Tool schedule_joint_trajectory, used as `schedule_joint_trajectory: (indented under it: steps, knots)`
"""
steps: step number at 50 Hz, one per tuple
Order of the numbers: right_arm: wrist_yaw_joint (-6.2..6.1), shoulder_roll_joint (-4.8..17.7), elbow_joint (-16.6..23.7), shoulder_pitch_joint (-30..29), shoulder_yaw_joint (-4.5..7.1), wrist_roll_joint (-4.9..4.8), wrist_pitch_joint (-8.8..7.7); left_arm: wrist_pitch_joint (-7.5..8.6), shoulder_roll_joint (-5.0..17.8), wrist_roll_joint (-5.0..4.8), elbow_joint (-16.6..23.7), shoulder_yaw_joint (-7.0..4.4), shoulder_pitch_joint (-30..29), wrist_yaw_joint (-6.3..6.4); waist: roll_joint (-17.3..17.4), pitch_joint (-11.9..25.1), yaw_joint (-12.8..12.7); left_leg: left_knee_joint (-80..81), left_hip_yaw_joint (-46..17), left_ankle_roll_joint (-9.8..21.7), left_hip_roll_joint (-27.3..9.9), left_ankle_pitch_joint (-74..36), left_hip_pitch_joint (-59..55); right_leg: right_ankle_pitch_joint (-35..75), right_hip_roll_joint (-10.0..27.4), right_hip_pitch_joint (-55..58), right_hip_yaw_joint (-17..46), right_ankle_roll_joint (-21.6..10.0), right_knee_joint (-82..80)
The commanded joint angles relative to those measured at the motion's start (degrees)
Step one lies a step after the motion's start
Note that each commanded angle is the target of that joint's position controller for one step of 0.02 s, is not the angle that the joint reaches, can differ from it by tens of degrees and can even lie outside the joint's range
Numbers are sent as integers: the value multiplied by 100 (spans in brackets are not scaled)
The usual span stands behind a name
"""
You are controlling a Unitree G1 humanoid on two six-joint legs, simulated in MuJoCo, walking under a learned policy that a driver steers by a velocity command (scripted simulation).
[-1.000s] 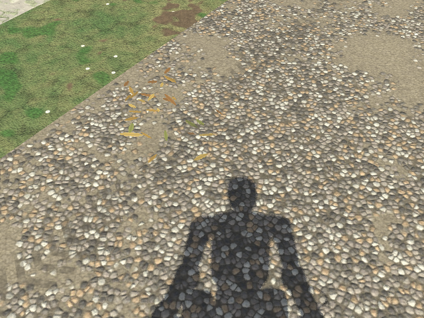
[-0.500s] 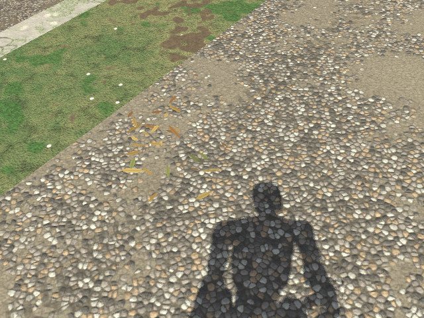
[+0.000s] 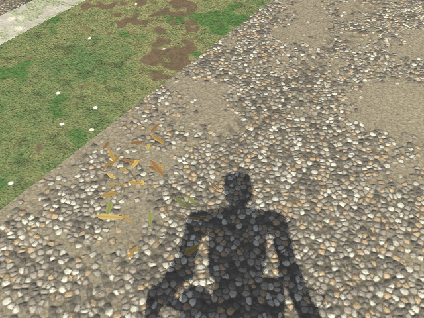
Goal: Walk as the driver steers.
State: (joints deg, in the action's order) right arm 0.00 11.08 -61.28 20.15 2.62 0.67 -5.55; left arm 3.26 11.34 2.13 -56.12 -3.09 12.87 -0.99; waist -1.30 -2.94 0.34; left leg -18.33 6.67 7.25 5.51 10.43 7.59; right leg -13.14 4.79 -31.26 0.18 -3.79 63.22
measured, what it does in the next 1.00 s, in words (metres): walks ahead: right foot, then left foot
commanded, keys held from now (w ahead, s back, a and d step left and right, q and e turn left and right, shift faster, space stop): w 0.62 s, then no key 0.38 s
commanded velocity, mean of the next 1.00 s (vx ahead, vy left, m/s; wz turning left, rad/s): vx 0.40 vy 0.00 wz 0.00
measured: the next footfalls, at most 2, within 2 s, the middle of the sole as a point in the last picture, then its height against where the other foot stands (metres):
right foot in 0.34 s outside the picture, level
left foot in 0.84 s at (197, 281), level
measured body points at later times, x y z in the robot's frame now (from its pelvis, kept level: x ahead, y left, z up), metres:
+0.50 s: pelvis +0.28 -0.05 +0.00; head +0.30 -0.05 +0.44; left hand +0.32 +0.21 -0.15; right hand +0.30 -0.29 -0.16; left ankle +0.22 +0.08 -0.65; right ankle +0.31 -0.10 -0.74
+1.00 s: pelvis +0.48 +0.00 -0.01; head +0.52 +0.01 +0.44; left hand +0.47 +0.22 -0.17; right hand +0.56 -0.24 -0.15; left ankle +0.57 +0.06 -0.74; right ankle +0.41 -0.12 -0.68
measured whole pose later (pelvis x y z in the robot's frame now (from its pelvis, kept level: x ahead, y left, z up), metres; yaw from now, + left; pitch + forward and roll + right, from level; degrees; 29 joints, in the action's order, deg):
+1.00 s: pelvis +0.48 +0.00 -0.01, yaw +0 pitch -1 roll -1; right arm -1.2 9.3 -57.3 10.4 1.0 0.5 -3.7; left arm 1.8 9.7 1.4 -61.1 -1.7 17.2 1.2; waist -1.4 -4.9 -1.1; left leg -25.1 6.2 5.6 2.1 5.8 18.8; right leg -28.0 -0.8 -18.1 0.1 -1.3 57.0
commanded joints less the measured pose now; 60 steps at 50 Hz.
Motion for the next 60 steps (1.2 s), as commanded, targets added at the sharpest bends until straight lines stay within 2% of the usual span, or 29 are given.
schedule_joint_trajectory:
  steps: [1,6,12,14,16,17,18,19,20,21,23,25,28,31,34,36,39,41,42,43,44,45,46,47,48,51,55,57,60]
  knots:
    - [-21,474,153,335,15,-17,-102,-107,168,4,210,-16,107,-55,393,-235,-153,1118,-1219,418,-1553,-1640,82,588,167,-524,-140,142,-406]
    - [-41,433,56,896,-56,-12,-87,-86,118,-104,580,70,-1063,-80,454,-333,152,1071,-912,196,-1413,-2470,-378,1353,-11,-578,-427,212,-1920]
    - [-133,521,-126,1311,-52,85,-41,-5,215,-118,853,92,-1768,-58,514,-409,288,637,-897,343,-1747,-3417,-1557,936,-275,-601,-559,-64,-2853]
    - [-156,613,-105,1088,-26,100,-40,48,297,-115,777,46,-1383,-13,570,-219,23,73,-764,293,-1784,-4698,-1607,453,-527,124,-667,-275,-3099]
    - [-141,711,-81,872,1,75,-15,124,489,-90,303,-84,66,80,502,475,-591,-1505,-588,160,-1615,-5263,-1319,525,-823,1821,-746,-538,-3629]
    - [-118,633,44,766,-31,10,-31,171,814,42,34,-205,1079,142,319,1037,-975,-2870,-493,72,-1431,-3875,-208,382,-130,3357,6,-802,-3688]
    - [-41,60,218,1281,-140,-218,-32,165,1451,176,-13,-373,1731,162,-857,1906,-829,-5295,-93,-215,-482,-203,1836,-8,1724,5128,2730,-1616,-3948]
    - [-40,499,153,1170,7,-103,-12,74,1255,-48,-23,-346,1373,83,-469,1901,-704,-6074,-792,-146,-168,1800,2626,-250,1906,4897,3949,-1805,-4710]
    - [-35,568,345,600,53,-24,3,64,991,-169,72,-268,643,59,-218,851,-404,-6002,-949,-104,-586,1276,3003,-657,1667,3968,2951,-1560,-4885]
    - [-7,508,441,257,46,7,-20,103,601,-174,145,-166,226,25,33,333,-277,-5651,-941,-113,-782,856,2879,-398,1421,3135,2322,-1349,-5162]
    - [33,269,422,300,40,122,102,184,198,-162,8,-31,145,63,-20,-48,97,-4995,-910,-216,-1045,566,2284,340,892,2159,1369,-912,-5429]
    - [101,119,412,375,27,170,227,275,253,-144,-152,-14,478,96,-79,-14,197,-4772,-781,-327,-1056,435,2101,1010,714,1973,964,-865,-5486]
    - [139,221,688,-286,49,157,320,320,522,-145,-257,-44,811,94,-118,-173,175,-4234,-632,-474,-1188,-95,2638,1298,601,2048,636,-873,-5679]
    - [153,280,975,-1107,37,102,326,306,485,-150,-305,2,1134,87,-150,-305,-18,-3311,-491,-587,-1219,-685,2992,1684,478,2328,429,-793,-5740]
    - [120,104,1065,-1504,-55,39,291,308,448,-147,-393,62,1389,113,-187,-287,-122,-2296,-201,-589,-942,-1041,2508,3662,349,2494,-36,-592,-5343]
    - [73,76,1052,-1623,-89,22,270,284,440,-127,-491,93,1600,143,-313,-156,-225,-1938,-85,-527,-744,-1151,2218,4269,342,2776,-167,-501,-5039]
    - [-4,236,976,-1460,-65,45,197,233,464,-71,-545,106,1538,208,-493,-44,-139,-1558,-182,-339,-577,-774,1832,4722,491,3176,-79,-511,-4473]
    - [-72,409,640,-584,17,88,90,213,536,-98,-534,81,1320,255,-372,238,253,-843,-225,-161,-389,-853,982,4875,441,3328,-13,-381,-3517]
    - [-101,547,450,-40,61,155,-15,213,542,-168,-529,80,1324,260,-98,517,466,-379,-387,-84,-642,-2159,123,4093,224,3020,-123,-228,-2703]
    - [-116,987,328,626,146,274,-84,221,319,-254,-405,143,1613,287,531,1269,457,-1059,-1399,202,-1924,-5203,-1389,1549,-92,2000,-296,-66,-1345]
    - [-79,1044,352,598,155,127,-17,112,-134,-525,-641,212,2595,283,1456,2270,172,-1133,-2797,1363,-3194,-6947,-2396,-2521,-900,1053,-304,91,283]
    - [-34,811,481,295,109,-102,71,-16,310,-320,-735,92,2286,307,629,2119,179,-752,-2674,1353,-2908,-5733,-1687,-2337,-723,1007,238,114,457]
    - [-51,591,553,-259,36,-108,120,-61,289,-147,-565,67,1668,274,582,1282,84,-342,-2314,1184,-2634,-4486,-874,-2054,-610,793,233,155,422]
    - [-84,339,580,-595,-56,-65,148,-96,175,-51,-513,73,1334,246,407,722,-41,6,-1993,949,-2368,-3704,-160,-1718,-441,844,263,204,87]
    - [-138,236,571,-719,-103,-46,163,-161,134,-7,-491,66,1186,220,460,457,-154,223,-1674,766,-2135,-3352,353,-1492,-330,1075,267,261,-291]
    - [-174,264,459,-690,-144,40,166,-358,-138,-41,-694,140,1500,229,548,553,-373,349,-1165,496,-1752,-2756,922,-1239,-395,1853,35,360,-1190]
    - [-152,477,368,-517,-116,56,232,-506,-25,-82,-690,172,1081,324,738,515,-213,642,-1358,400,-1700,-347,1028,-990,-382,1963,-64,341,-2234]
    - [-151,514,351,-549,-98,19,329,-510,2,-89,-703,189,969,313,752,347,-207,819,-1489,291,-1670,995,1286,-681,-394,2133,-138,298,-2667]
    - [-164,460,291,-464,-92,-48,455,-427,-7,-35,-779,245,1053,308,398,-35,-248,861,-1543,-159,-1543,2060,1767,-51,-220,2602,41,157,-3871]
